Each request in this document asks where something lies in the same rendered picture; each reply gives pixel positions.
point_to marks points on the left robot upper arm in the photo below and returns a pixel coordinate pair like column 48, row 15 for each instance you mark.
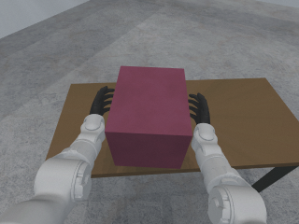
column 60, row 184

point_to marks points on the right robot forearm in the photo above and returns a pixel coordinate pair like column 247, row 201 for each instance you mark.
column 213, row 164

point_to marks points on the table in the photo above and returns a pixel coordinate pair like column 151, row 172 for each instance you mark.
column 254, row 127

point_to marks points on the carton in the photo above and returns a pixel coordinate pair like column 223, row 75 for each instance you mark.
column 149, row 121

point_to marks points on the left robot forearm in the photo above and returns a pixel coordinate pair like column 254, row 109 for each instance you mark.
column 88, row 144

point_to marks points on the left robot hand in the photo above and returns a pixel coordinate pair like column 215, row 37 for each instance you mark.
column 99, row 101

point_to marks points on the right robot hand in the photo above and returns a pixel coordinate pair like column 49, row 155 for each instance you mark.
column 202, row 110

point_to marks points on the right robot upper arm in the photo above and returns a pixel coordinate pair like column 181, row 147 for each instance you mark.
column 233, row 204

